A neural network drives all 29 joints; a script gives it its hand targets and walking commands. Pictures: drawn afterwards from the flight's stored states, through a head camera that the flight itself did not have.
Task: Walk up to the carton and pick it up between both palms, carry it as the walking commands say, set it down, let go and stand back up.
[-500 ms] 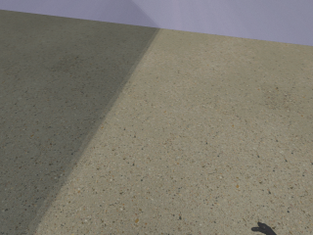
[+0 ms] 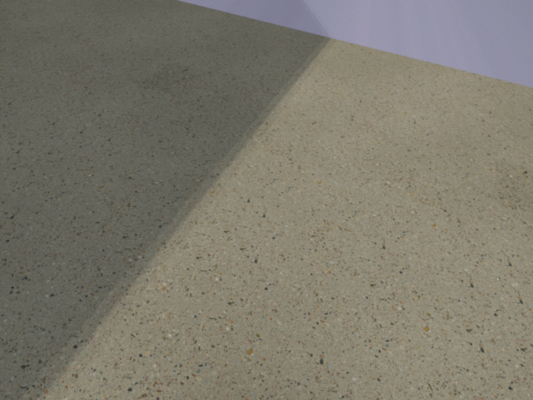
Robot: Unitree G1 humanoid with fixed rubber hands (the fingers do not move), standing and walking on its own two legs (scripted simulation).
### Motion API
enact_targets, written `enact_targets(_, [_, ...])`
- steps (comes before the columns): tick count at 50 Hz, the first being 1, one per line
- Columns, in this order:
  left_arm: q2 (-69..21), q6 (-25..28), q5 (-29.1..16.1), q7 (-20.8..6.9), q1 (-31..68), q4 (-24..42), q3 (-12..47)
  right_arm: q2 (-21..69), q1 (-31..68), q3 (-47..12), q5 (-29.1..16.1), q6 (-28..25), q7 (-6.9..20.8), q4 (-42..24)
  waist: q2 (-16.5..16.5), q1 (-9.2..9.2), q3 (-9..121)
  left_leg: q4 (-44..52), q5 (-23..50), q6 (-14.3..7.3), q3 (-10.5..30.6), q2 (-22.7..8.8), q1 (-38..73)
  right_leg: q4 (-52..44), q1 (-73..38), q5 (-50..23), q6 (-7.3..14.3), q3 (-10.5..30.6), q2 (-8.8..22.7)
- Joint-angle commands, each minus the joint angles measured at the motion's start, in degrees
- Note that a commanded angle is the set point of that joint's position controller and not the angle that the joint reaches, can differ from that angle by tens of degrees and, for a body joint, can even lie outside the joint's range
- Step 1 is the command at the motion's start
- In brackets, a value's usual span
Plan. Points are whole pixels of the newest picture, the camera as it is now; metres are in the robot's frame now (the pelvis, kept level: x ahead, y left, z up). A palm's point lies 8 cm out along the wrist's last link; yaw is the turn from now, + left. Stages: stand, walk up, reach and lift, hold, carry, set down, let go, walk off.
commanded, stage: walk up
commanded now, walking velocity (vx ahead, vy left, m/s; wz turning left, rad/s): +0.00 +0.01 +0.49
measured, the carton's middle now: out of the picture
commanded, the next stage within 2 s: none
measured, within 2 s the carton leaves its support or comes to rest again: neither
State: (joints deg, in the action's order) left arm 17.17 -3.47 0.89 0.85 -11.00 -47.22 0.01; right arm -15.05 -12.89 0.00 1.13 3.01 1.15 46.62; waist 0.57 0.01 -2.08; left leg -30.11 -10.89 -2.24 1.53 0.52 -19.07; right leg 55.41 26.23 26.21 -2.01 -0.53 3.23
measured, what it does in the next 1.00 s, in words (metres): steps to the right, turning left: right foot, then left foot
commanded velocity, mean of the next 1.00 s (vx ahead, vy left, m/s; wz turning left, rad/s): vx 0.00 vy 0.00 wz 0.50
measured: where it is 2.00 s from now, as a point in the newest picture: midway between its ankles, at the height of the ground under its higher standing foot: outside the picture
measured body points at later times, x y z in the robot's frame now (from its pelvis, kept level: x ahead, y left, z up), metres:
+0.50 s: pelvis -0.04 -0.03 -0.02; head -0.02 -0.01 +0.43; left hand -0.01 +0.26 -0.15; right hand +0.12 -0.27 -0.13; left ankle -0.02 +0.09 -0.74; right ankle -0.05 -0.17 -0.73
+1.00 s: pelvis -0.08 -0.08 +0.00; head -0.06 -0.08 +0.45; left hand -0.10 +0.21 -0.11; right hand +0.11 -0.29 -0.13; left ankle -0.14 +0.05 -0.67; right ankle -0.04 -0.19 -0.74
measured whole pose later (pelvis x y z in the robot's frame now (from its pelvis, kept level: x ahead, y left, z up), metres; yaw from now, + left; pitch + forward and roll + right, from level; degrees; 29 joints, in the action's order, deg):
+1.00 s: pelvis -0.08 -0.08 +0.00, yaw +27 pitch -2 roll +1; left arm 16.6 -3.2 1.4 0.6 -9.8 -44.8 0.0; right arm -17.5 -14.0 0.0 1.0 3.9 1.2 46.5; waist -0.1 0.1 -3.7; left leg -58.4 -20.4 2.0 4.4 1.2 -26.4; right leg 31.0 10.9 17.8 -0.5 -12.1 7.1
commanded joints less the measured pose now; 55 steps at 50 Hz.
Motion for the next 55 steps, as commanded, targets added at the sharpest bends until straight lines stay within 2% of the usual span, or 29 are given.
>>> enact_targets(1, [3.44,-0.16,-0.43,-0.02,4.62,5.48,-3.36,-12.55,0.16,4.88,0.21,-0.61,-1.05,-2.87,-10.67,1.95,3.80,14.40,6.51,-4.84,21.84,-10.58,3.94,-6.13,-1.95,0.18,-2.07,0.81,-2.19])
enact_targets(6, [3.43,0.25,-1.06,0.32,1.10,4.46,-3.06,-13.30,1.34,5.63,0.26,0.58,-1.05,-2.75,-11.94,0.89,1.72,15.58,2.52,-4.67,23.42,-9.34,-1.85,-19.46,-11.65,-0.72,-2.00,-1.85,-4.55])
enact_targets(8, [4.48,0.82,-0.82,0.76,-4.04,2.75,-3.47,-12.12,3.09,5.50,-0.23,0.85,-0.92,-3.32,-10.53,-2.47,1.16,12.46,-2.77,-1.41,19.94,-5.96,-9.31,-32.31,-23.68,-8.90,-1.01,-2.76,-3.37])
enact_targets(9, [7.20,1.07,-0.53,0.96,-6.39,1.97,-4.31,-9.46,2.97,4.91,-0.43,0.58,-0.90,-3.83,-3.34,-4.22,0.96,6.61,-14.34,0.96,16.19,-1.34,-15.71,-38.90,-29.94,-8.45,0.48,2.75,3.18])
enact_targets(10, [12.80,1.04,0.10,1.05,-6.93,1.78,-5.64,-6.34,3.54,4.65,-0.87,0.10,-0.96,-5.27,12.66,-5.32,-0.38,-10.09,-21.03,2.93,5.86,4.70,-21.40,-45.06,-28.92,-4.05,3.71,15.54,17.91])
enact_targets(11, [15.31,0.87,0.36,1.13,-1.86,3.17,-6.06,-5.65,3.20,4.67,-0.08,-0.06,-1.14,-5.65,15.96,-3.58,-1.65,-25.06,-19.38,4.50,-0.03,1.68,-19.76,-47.16,-19.86,-5.61,7.30,16.89,26.86])
enact_targets(12, [13.25,1.03,-0.05,0.96,1.97,3.95,-5.37,-7.20,5.10,5.60,0.03,0.05,-0.67,-5.60,10.47,-1.59,-3.48,-31.65,-16.51,5.09,0.06,-0.51,-15.75,-45.40,-13.85,-9.66,9.84,12.54,24.29])
enact_targets(14, [8.44,1.00,-0.19,0.90,6.94,5.24,-4.37,-8.29,1.44,6.53,-0.02,0.59,0.09,-4.57,5.47,1.60,-4.40,-38.33,-11.31,6.01,-0.62,-0.91,-11.78,-40.52,-9.43,-16.43,9.21,1.18,17.68])
enact_targets(16, [6.91,1.07,-0.05,0.89,7.80,5.38,-4.24,-7.46,-1.25,5.78,-0.38,0.86,0.50,-4.12,7.59,1.93,-4.18,-34.63,-11.82,6.82,-2.61,-1.28,-10.58,-36.77,-11.96,-23.98,7.96,-4.26,15.16])
enact_targets(20, [9.03,1.39,1.24,0.27,0.58,3.22,-5.02,-5.14,2.62,2.88,-1.32,-0.45,0.88,-6.22,11.61,-1.20,2.31,-8.82,-15.31,4.83,-5.21,-2.46,-4.78,-28.19,-24.28,-41.57,7.29,-5.75,16.67])
enact_targets(22, [8.42,1.57,0.88,-0.04,-0.72,3.57,-4.86,-5.88,-1.48,2.86,-0.84,-1.82,0.73,-4.63,8.48,1.16,7.87,5.13,-3.32,2.82,-6.18,-1.21,5.79,-18.07,-23.65,-38.57,5.55,-8.99,14.18])
enact_targets(23, [6.56,1.84,0.81,-0.18,-1.59,4.46,-4.29,-9.69,-3.64,4.04,-0.61,-2.26,0.35,-4.03,1.29,1.98,9.05,5.38,14.35,0.13,2.96,-5.36,12.78,-10.79,-15.61,-25.76,3.25,-10.16,9.42])
enact_targets(24, [2.99,1.96,1.16,-0.52,0.76,7.80,-3.27,-16.43,-6.59,5.56,-0.05,-2.49,0.22,-4.03,-16.47,3.13,8.23,6.36,33.26,-4.85,25.86,-18.86,19.35,0.70,2.69,8.82,0.54,-10.21,0.88])
enact_targets(25, [3.92,0.85,0.51,0.00,5.31,8.86,-4.38,-17.90,-8.96,6.41,-0.13,-2.08,-0.25,-4.13,-17.07,4.70,7.76,10.80,30.98,-8.30,32.88,-21.58,13.49,6.90,3.84,14.03,-0.42,-1.45,-1.38])
enact_targets(27, [4.56,0.42,0.06,-0.28,6.42,8.83,-4.41,-14.29,-2.96,5.10,0.08,-0.77,-1.14,-4.42,-10.98,3.09,3.85,13.31,8.96,-6.99,28.73,-16.26,5.87,7.48,2.41,5.83,-0.24,1.86,0.17])
enact_targets(29, [3.95,0.71,0.26,-0.80,4.30,7.08,-3.78,-12.51,1.54,4.56,0.07,-0.72,-1.28,-4.72,-10.11,1.44,5.08,12.24,8.77,-5.06,22.38,-11.48,5.35,2.45,-0.47,1.16,-0.56,0.72,-0.37])
enact_targets(35, [3.35,0.20,-0.52,-0.40,1.84,5.69,-3.18,-13.59,2.92,5.74,0.57,0.37,-1.05,-4.01,-13.36,0.64,3.96,15.32,-1.65,-5.12,23.30,-9.84,-3.94,-13.22,-11.42,-0.24,-1.27,-3.02,-3.24])
enact_targets(37, [3.76,0.52,-0.58,-0.14,-2.88,4.09,-3.23,-12.94,4.88,5.83,0.33,0.86,-0.94,-4.34,-12.26,-2.20,2.54,14.22,-9.28,-2.04,20.36,-6.61,-10.73,-25.27,-21.97,-7.01,-0.61,-4.12,-3.11])
enact_targets(38, [5.73,0.74,-0.32,0.01,-6.57,3.28,-3.86,-11.18,5.27,5.21,0.10,0.72,-0.87,-4.85,-9.87,-4.66,1.88,12.70,-16.35,1.42,17.14,-2.71,-17.47,-32.10,-30.48,-8.78,0.61,-2.65,-0.16])
enact_targets(39, [10.02,0.78,0.08,0.13,-8.66,2.83,-4.94,-8.11,5.21,4.61,-0.24,0.40,-0.91,-5.61,3.84,-6.40,0.12,-0.02,-23.33,3.08,10.64,2.65,-22.89,-42.00,-31.19,0.85,2.64,9.59,11.21])
enact_targets(40, [15.34,0.72,0.83,0.25,-5.55,4.19,-6.14,-5.07,4.50,3.77,0.16,0.17,-0.98,-6.49,18.81,-5.68,-0.83,-20.67,-18.12,4.79,0.57,3.66,-21.59,-49.83,-20.51,12.97,6.17,20.05,26.87])
enact_targets(41, [14.73,0.83,0.50,0.32,1.20,5.58,-5.73,-6.34,5.72,4.54,0.98,0.44,-0.85,-6.34,13.35,-2.23,-4.98,-29.35,-15.96,5.34,1.22,-0.17,-17.10,-49.56,-10.49,11.15,7.76,17.46,26.44])
enact_targets(42, [12.21,1.14,0.34,0.33,3.76,6.76,-5.01,-7.33,4.90,5.47,1.14,0.65,-0.30,-5.96,8.14,-0.39,-6.42,-34.58,-12.96,5.56,0.55,-0.17,-15.42,-47.69,-8.11,6.11,8.72,12.84,23.15])
enact_targets(44, [7.94,1.43,0.04,0.56,7.18,7.34,-4.26,-8.41,1.37,6.08,0.64,0.93,0.30,-4.64,4.92,1.14,-5.03,-40.16,-8.95,6.42,-0.58,-0.87,-13.71,-42.43,-9.84,-5.62,8.32,0.94,17.13])
enact_targets(46, [6.71,1.55,0.14,0.42,6.20,7.03,-4.22,-7.61,0.50,5.42,-0.01,0.88,0.52,-4.27,6.53,0.59,-3.66,-37.08,-10.22,7.38,-2.22,-1.47,-13.40,-38.19,-14.15,-17.13,7.73,-4.49,15.49])
enact_targets(51, [9.31,1.85,1.55,-0.06,-1.44,5.17,-5.52,-4.38,4.99,3.04,-1.33,-0.22,1.15,-6.71,10.26,-2.22,4.53,-11.10,-16.36,5.92,-4.23,-3.41,-7.70,-28.94,-26.14,-41.64,8.56,-6.00,19.39])
enact_targets(53, [9.33,1.71,1.54,-0.30,-1.05,5.20,-5.83,-4.56,0.64,2.91,-1.30,-1.27,1.19,-5.65,8.87,0.25,8.34,-0.41,-9.40,4.56,-5.14,-2.11,1.28,-23.04,-23.83,-38.48,6.57,-8.30,18.07])
enact_targets(54, [7.87,1.77,1.42,-0.53,-0.64,5.78,-5.29,-6.58,-3.40,3.67,-0.91,-1.95,0.95,-4.13,5.32,2.49,10.46,3.86,-3.47,2.39,-1.93,-2.54,9.52,-16.34,-17.47,-29.64,4.68,-9.74,14.93])
enact_targets(55, [4.69,1.77,1.56,-0.88,-0.64,7.44,-4.35,-12.27,-5.23,5.09,-0.70,-2.38,0.51,-3.67,-9.77,3.02,9.51,7.08,12.80,-1.26,14.90,-11.70,13.78,-5.54,-5.72,-8.39,1.74,-12.03,7.03])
